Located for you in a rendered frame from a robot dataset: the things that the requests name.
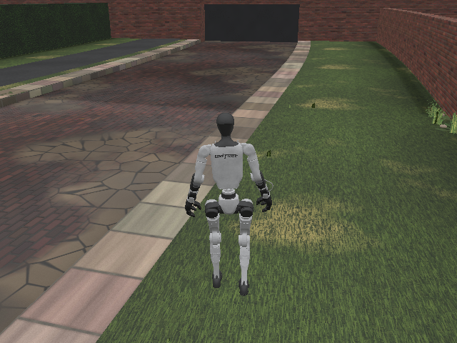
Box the robot right hand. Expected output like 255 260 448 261
256 195 272 212

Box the robot left hand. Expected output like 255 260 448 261
185 200 201 217

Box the right robot upper arm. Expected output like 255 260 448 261
241 143 262 182

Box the robot right shin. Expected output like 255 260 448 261
239 235 250 286

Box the left robot forearm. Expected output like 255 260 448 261
187 173 201 203

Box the robot right foot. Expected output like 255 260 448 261
238 278 249 296

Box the left robot upper arm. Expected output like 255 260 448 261
194 144 211 184

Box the right robot forearm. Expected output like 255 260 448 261
255 171 270 199

